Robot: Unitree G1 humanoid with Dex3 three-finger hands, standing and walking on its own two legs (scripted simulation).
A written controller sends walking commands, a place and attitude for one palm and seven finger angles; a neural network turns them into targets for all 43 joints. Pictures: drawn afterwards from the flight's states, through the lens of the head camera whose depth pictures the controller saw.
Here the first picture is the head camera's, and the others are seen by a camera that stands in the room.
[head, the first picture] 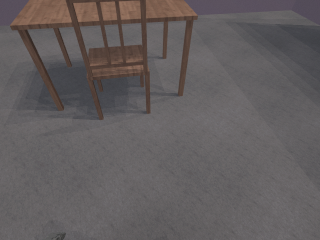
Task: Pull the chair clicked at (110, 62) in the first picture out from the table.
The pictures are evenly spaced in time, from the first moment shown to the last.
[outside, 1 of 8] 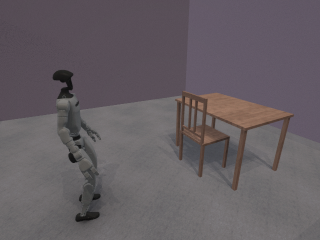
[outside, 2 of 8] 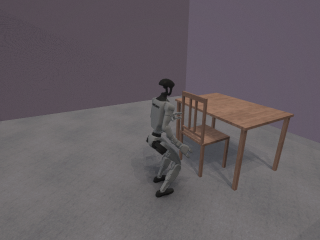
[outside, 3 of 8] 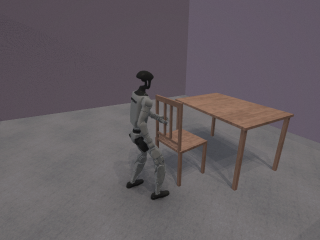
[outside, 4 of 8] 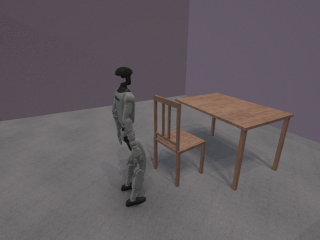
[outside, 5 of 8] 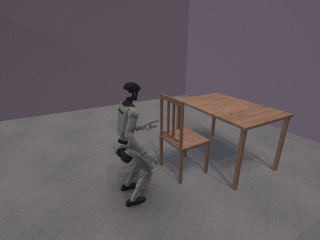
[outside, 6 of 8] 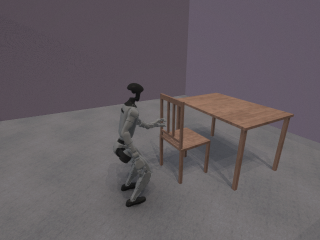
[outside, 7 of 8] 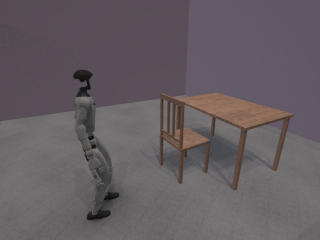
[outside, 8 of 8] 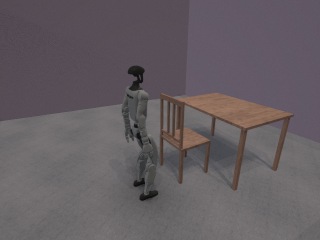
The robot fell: no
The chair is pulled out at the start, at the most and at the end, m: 0.00 0.36 0.28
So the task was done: no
